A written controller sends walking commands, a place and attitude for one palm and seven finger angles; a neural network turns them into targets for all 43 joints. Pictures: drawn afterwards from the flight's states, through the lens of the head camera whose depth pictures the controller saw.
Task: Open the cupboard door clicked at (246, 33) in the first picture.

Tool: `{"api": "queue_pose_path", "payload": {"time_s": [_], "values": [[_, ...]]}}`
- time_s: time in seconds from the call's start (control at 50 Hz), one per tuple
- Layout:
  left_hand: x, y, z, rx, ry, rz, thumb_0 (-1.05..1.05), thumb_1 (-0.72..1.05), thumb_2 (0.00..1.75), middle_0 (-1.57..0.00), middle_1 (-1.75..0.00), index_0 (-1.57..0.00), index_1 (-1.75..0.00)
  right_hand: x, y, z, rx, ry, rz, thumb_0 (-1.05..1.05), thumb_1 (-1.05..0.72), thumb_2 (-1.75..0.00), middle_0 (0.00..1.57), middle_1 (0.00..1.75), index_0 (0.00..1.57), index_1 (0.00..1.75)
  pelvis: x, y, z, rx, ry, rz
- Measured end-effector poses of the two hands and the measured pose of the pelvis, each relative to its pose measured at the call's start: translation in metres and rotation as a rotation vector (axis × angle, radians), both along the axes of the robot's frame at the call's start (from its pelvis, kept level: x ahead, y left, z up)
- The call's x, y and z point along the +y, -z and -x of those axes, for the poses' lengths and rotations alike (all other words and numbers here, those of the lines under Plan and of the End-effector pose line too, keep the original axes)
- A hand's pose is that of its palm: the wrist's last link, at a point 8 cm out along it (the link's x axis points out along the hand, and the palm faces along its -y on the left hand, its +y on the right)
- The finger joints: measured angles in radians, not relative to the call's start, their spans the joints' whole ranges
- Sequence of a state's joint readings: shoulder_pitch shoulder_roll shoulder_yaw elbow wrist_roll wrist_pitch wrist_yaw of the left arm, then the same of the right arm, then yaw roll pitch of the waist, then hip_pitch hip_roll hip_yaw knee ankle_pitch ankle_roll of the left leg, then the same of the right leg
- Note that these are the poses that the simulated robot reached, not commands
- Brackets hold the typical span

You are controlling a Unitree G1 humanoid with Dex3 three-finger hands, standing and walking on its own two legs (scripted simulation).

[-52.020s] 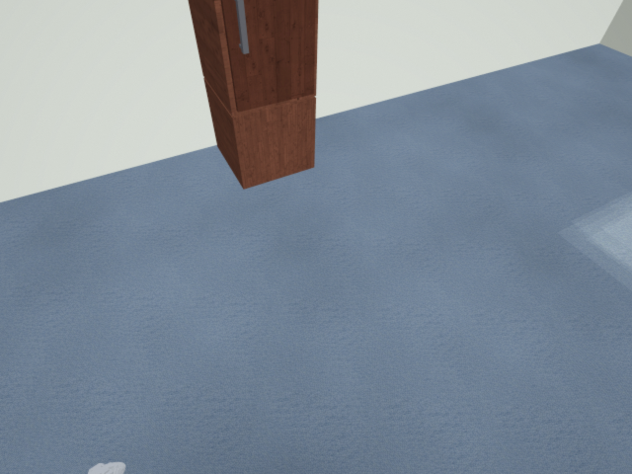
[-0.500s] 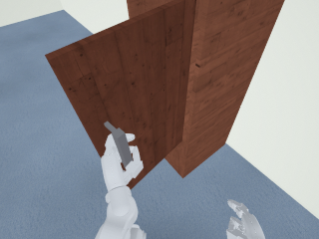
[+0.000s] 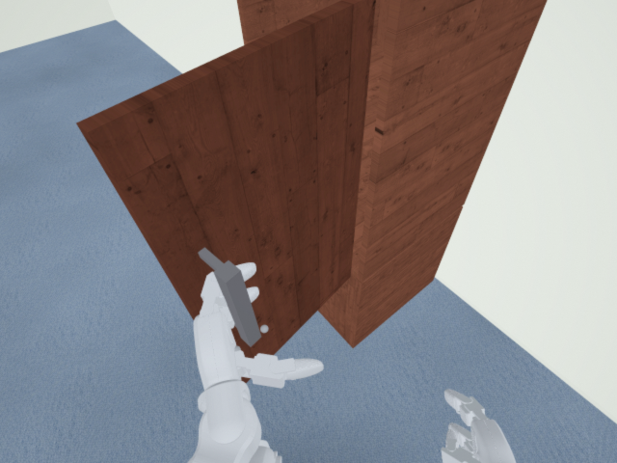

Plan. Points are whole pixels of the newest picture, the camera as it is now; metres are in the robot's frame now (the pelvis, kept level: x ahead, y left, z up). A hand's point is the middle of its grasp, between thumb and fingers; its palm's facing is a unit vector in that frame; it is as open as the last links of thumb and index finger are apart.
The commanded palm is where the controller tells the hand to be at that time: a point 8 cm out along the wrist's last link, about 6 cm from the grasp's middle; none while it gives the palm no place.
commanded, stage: open thumb and fingers to let go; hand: left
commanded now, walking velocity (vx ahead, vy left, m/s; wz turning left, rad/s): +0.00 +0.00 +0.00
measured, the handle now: (231, 299) +0.31 +0.12 +0.06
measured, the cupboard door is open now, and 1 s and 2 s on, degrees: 99 100 100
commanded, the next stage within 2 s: slide the hand sideways off the handle in 0.16 s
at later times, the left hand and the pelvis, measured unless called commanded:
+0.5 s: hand (254, 358) +0.24 +0.08 +0.05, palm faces -0.09 -1.00 +0.03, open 16.2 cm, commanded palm +0.22 +0.11 +0.05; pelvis -0.02 +0.03 -0.01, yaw -1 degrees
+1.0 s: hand (233, 390) +0.20 +0.09 +0.05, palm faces -0.04 -1.00 +0.02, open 16.3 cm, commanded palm +0.18 +0.14 +0.05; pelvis -0.02 +0.04 -0.01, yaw -2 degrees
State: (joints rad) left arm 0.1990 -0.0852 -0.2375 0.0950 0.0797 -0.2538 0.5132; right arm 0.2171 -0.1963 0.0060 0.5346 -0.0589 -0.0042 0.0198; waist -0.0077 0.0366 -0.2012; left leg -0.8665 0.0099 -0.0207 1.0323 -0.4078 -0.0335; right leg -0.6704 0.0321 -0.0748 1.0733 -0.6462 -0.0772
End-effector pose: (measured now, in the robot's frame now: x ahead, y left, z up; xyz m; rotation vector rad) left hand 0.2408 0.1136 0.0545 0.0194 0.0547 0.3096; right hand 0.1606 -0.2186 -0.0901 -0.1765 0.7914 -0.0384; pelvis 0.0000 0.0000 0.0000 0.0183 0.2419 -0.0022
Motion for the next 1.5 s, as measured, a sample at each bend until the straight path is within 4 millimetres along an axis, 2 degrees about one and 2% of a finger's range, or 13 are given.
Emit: {"api": "queue_pose_path", "payload": {"time_s": [0.16, 0.3, 0.42, 0.52, 0.62, 0.72, 1.0, 1.18, 1.5], "values": [[0.001, 0.0, 0.001, 0.002, 0.029, 0.004, -0.01, -0.49, 0.3, -0.28, -0.69, -0.31, -0.68, 0.011, -0.006, -0.007, -0.027, -0.013, -0.006, 0.01, -0.9, -0.9, 0.2, 0.3, 0.2, 0.3, 0.006, 0.0, 0.002, -0.006, 0.002, 0.01], [0.004, 0.001, 0.002, -0.006, 0.052, -0.006, -0.01, -0.5, 0.3, -0.37, -0.55, -0.36, -0.58, 0.019, -0.005, -0.007, -0.026, -0.028, -0.006, 0.01, -0.9, -0.9, 0.2, 0.3, 0.2, 0.3, 0.011, 0.002, 0.008, -0.008, -0.003, 0.018], [0.014, 0.002, 0.012, -0.065, 0.366, 0.0, -0.01, -0.5, 0.3, -0.27, -0.42, -0.21, -0.44, 0.018, -0.001, 0.006, -0.024, -0.006, -0.012, 0.01, -0.9, -0.9, 0.21, 0.3, 0.2, 0.3, 0.018, 0.008, 0.015, -0.005, -0.007, 0.025], [0.017, 0.002, 0.019, -0.071, 0.391, 0.057, -0.01, -0.5, 0.3, -0.17, -0.35, -0.16, -0.36, 0.018, 0.002, 0.022, -0.007, 0.029, -0.008, 0.01, -0.9, -0.9, 0.2, 0.3, 0.2, 0.3, 0.027, 0.009, 0.017, -0.009, 0.007, 0.031], [0.014, 0.002, 0.025, -0.077, 0.367, 0.059, -0.01, -0.51, 0.3, -0.12, -0.32, -0.15, -0.33, 0.022, 0.002, 0.033, 0.011, 0.044, -0.003, 0.01, -0.9, -0.9, 0.2, 0.3, 0.2, 0.3, 0.033, 0.011, 0.018, -0.002, 0.018, 0.031], [0.014, 0.003, 0.032, -0.074, 0.38, 0.04, -0.01, -0.5, 0.3, -0.11, -0.31, -0.14, -0.31, 0.029, 0.002, 0.034, 0.011, 0.046, -0.008, 0.01, -0.9, -0.9, 0.2, 0.3, 0.2, 0.3, 0.037, 0.013, 0.019, 0.0, 0.023, 0.034], [0.036, 0.002, 0.055, -0.054, 0.346, 0.04, -0.01, -0.5, 0.3, -0.14, -0.3, -0.15, -0.3, 0.044, -0.008, 0.005, -0.07, -0.002, -0.022, 0.01, -0.9, -0.9, 0.21, 0.3, 0.2, 0.3, 0.039, 0.014, 0.017, 0.002, 0.02, 0.041], [0.045, 0.002, 0.073, -0.039, 0.344, 0.041, -0.01, -0.5, 0.3, -0.15, -0.3, -0.15, -0.3, 0.038, -0.01, -0.002, -0.099, -0.009, -0.014, 0.01, -0.9, -0.9, 0.21, 0.3, 0.2, 0.3, 0.035, 0.017, 0.016, 0.007, 0.015, 0.039], [0.071, 0.002, 0.103, -0.026, 0.324, 0.016, -0.01, -0.5, 0.3, -0.15, -0.3, -0.15, -0.3, 0.017, 0.002, 0.01, -0.091, 0.048, 0.004, 0.01, -0.9, -0.9, 0.21, 0.3, 0.2, 0.3, 0.023, 0.025, 0.021, 0.013, 0.012, 0.04]]}}
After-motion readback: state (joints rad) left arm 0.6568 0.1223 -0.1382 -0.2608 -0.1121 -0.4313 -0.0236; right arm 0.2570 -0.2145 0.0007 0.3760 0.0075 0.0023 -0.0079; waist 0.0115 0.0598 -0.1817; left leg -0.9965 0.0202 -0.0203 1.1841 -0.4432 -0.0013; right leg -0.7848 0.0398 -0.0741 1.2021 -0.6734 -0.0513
